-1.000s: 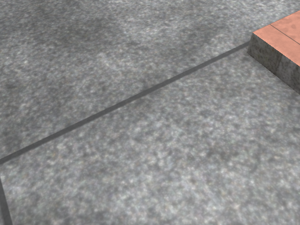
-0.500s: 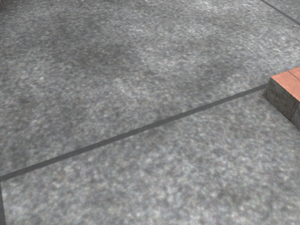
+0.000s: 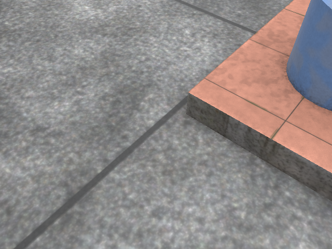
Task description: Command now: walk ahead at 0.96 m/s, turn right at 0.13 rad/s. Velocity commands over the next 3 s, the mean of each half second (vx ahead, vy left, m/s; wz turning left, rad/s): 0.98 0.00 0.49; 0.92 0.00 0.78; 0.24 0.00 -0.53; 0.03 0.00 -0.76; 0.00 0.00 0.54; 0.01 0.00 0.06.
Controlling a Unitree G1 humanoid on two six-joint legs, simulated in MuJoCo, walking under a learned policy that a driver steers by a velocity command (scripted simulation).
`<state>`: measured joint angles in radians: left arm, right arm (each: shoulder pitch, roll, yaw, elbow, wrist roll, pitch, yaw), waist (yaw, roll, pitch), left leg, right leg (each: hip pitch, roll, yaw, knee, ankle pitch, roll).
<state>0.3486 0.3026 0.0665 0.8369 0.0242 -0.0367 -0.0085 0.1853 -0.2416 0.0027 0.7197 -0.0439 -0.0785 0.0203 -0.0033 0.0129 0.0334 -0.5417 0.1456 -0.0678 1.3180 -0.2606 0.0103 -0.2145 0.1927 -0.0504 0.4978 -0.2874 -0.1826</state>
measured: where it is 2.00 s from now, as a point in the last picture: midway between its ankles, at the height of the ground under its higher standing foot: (119, 118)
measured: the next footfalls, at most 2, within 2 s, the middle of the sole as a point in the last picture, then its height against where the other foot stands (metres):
left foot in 0.30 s outside the picture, level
right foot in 0.70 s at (170, 156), level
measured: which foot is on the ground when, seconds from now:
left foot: up 0.00-0.28, down 0.30-0.72, up 0.74-1.00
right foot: down 0.00-0.30, up 0.32-0.68, down 0.70-1.00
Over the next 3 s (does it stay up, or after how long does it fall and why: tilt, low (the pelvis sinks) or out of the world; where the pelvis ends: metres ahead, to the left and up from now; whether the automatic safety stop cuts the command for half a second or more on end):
stays up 1.09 0.26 0.02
